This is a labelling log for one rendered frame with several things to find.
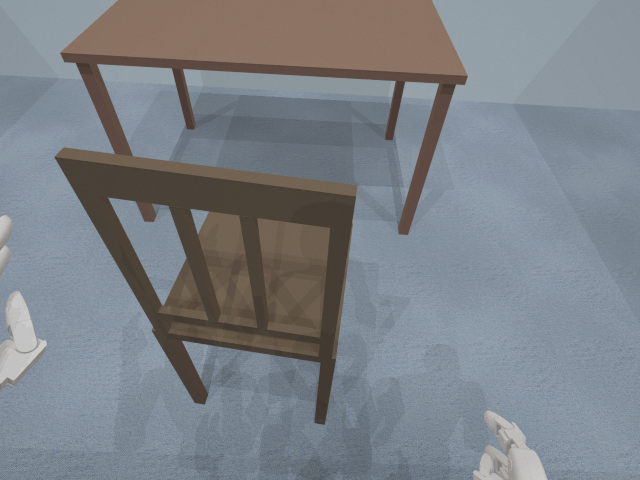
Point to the table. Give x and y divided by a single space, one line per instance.
392 40

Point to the chair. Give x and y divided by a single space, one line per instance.
266 273

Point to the robot right hand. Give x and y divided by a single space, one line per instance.
521 463

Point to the robot left hand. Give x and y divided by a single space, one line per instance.
18 355

